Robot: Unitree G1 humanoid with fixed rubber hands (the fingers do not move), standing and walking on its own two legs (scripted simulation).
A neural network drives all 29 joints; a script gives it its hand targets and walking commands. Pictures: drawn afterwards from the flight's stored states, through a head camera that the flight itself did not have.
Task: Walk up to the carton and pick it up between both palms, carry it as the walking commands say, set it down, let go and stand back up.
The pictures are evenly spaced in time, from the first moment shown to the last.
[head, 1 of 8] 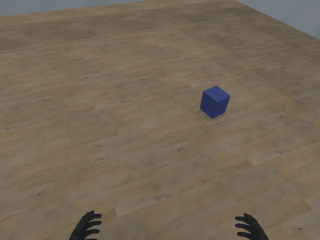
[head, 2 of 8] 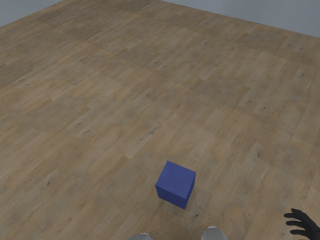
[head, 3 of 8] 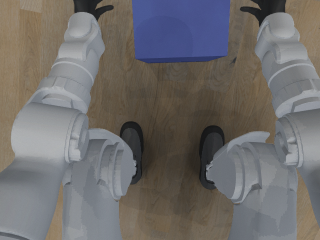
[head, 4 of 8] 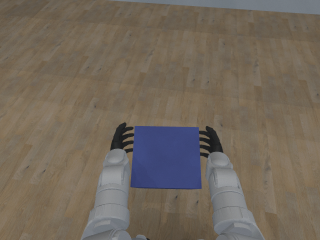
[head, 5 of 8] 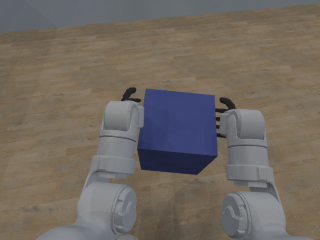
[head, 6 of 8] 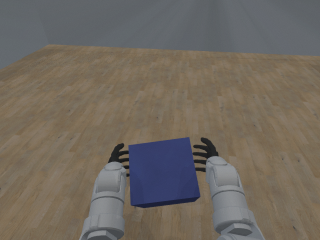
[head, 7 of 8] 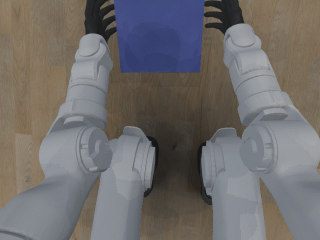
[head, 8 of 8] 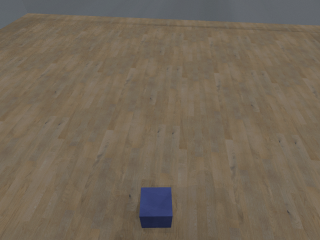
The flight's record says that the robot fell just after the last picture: no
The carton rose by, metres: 0.70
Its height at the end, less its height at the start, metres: +0.00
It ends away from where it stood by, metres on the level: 0.40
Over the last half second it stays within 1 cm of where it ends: yes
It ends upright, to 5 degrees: yes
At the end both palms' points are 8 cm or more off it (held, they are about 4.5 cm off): yes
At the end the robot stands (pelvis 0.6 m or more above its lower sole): yes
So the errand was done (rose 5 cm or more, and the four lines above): yes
